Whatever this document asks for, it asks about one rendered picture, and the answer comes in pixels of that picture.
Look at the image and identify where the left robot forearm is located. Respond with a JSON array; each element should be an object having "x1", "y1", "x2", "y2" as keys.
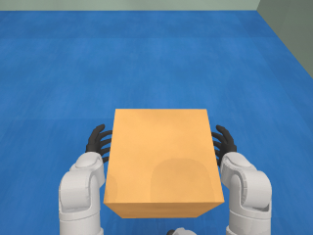
[{"x1": 58, "y1": 152, "x2": 106, "y2": 235}]

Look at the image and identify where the carton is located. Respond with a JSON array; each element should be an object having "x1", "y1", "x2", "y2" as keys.
[{"x1": 103, "y1": 109, "x2": 225, "y2": 218}]

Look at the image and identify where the right robot hand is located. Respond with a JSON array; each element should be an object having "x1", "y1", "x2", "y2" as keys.
[{"x1": 211, "y1": 124, "x2": 237, "y2": 167}]

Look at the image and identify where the right robot forearm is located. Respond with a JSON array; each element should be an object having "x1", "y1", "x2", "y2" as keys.
[{"x1": 220, "y1": 152, "x2": 272, "y2": 235}]

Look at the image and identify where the left robot hand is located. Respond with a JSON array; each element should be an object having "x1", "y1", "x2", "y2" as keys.
[{"x1": 85, "y1": 124, "x2": 112, "y2": 164}]

